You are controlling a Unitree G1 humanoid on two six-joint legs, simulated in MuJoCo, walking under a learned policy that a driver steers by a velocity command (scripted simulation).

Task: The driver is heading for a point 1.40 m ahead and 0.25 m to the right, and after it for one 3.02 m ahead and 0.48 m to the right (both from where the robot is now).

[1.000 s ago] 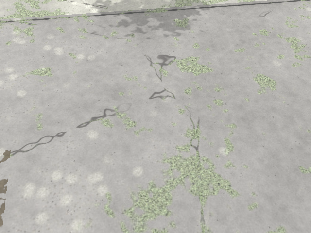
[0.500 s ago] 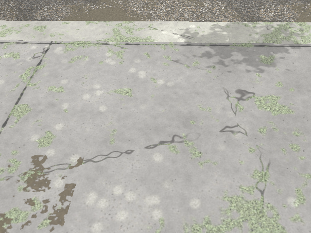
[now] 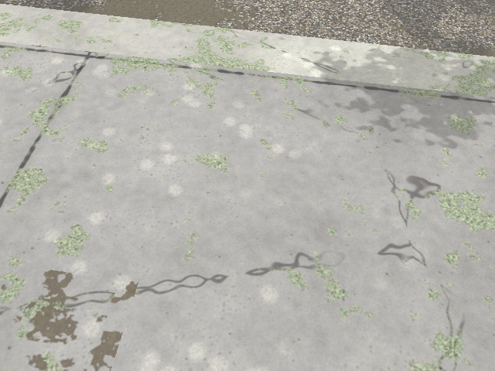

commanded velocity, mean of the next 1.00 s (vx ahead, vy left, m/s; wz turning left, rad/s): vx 0.50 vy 0.00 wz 0.01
